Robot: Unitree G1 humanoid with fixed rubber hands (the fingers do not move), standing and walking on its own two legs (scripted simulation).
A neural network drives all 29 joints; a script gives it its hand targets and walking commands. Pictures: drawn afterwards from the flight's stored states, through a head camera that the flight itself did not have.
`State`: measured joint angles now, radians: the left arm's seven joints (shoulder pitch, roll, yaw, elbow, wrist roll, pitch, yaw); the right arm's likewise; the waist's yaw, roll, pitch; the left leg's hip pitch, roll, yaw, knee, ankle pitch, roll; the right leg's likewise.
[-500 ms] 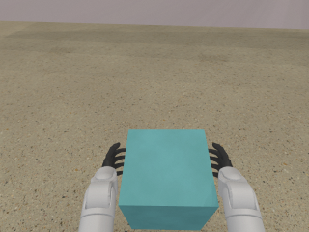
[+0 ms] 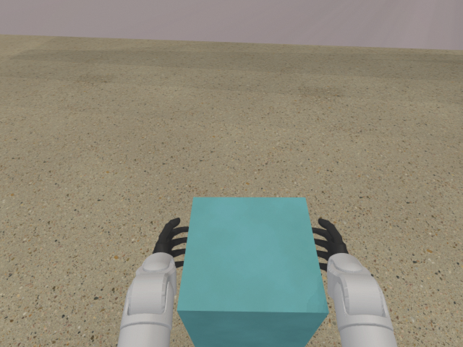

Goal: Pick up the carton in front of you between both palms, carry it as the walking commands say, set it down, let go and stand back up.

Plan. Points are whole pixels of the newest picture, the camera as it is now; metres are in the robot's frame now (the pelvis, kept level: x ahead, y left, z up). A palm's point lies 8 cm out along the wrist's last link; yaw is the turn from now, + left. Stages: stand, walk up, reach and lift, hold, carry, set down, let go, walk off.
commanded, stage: carry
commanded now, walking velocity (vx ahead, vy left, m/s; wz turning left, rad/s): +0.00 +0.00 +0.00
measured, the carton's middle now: (248, 277) +0.29 +0.00 -0.04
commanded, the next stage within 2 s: hold in 0.10 s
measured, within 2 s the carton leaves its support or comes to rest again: neither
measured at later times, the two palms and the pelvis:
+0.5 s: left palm (146, 275) +0.26 +0.17 +0.04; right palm (314, 246) +0.31 -0.12 +0.04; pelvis -0.01 -0.03 +0.00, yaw +13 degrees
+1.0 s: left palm (169, 293) +0.32 +0.18 -0.17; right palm (293, 276) +0.36 -0.11 -0.17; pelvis -0.04 -0.05 -0.09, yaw +14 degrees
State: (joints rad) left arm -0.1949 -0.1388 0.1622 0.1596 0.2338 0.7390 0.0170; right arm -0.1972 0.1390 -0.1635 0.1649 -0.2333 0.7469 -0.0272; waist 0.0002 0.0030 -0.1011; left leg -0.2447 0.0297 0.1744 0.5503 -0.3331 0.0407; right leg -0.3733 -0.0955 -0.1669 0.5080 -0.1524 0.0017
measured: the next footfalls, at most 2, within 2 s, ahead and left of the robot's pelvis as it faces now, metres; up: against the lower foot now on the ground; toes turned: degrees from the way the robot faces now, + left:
none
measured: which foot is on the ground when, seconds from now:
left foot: down 0.00-1.00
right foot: down 0.00-1.00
